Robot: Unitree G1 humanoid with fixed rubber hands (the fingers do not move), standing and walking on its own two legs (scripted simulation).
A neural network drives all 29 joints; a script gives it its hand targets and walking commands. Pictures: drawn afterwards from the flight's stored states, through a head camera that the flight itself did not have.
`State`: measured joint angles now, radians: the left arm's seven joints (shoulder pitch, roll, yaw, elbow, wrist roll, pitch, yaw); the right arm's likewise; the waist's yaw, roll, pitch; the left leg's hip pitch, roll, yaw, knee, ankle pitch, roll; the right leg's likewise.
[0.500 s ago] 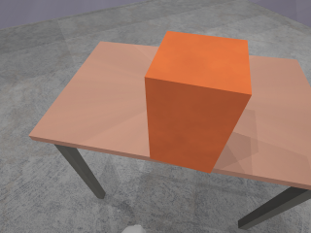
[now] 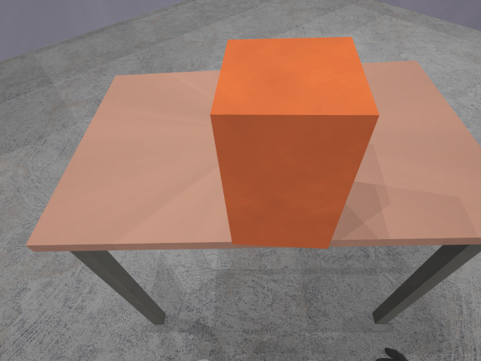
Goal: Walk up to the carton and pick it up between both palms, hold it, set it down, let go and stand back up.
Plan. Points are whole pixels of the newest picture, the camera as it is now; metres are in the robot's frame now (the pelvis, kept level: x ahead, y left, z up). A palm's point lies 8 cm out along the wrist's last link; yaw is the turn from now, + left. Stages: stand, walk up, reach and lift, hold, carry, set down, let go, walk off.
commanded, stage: walk up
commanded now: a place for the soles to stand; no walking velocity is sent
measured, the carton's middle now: (283, 155) +0.40 -0.05 +0.13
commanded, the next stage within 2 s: none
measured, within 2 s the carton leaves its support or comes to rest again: neither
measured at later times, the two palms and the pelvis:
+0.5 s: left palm out of the picture +0.05 +0.24 -0.12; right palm out of the picture +0.03 -0.23 -0.12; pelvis +0.01 +0.01 +0.02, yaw -8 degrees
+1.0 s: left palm out of the picture +0.09 +0.25 -0.12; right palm out of the picture -0.02 -0.25 -0.13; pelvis +0.01 +0.01 +0.01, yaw -15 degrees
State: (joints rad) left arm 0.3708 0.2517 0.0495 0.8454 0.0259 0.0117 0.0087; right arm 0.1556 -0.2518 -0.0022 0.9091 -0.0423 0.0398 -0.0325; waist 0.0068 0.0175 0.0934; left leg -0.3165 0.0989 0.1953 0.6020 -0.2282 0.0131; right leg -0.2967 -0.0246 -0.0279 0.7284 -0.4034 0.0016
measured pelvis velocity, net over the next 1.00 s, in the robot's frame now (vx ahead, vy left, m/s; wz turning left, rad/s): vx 0.01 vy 0.01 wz -0.26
